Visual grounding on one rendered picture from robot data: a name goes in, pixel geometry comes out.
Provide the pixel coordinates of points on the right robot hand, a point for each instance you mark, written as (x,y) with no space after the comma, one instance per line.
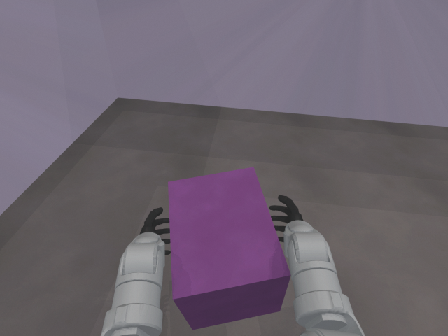
(290,209)

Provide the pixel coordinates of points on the left robot forearm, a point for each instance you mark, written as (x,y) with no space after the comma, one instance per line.
(136,303)

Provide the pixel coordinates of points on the carton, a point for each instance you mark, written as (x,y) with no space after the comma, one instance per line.
(227,263)

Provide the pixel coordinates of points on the left robot hand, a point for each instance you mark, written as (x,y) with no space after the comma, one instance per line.
(150,224)

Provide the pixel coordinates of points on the right robot forearm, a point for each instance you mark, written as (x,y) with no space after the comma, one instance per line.
(319,302)

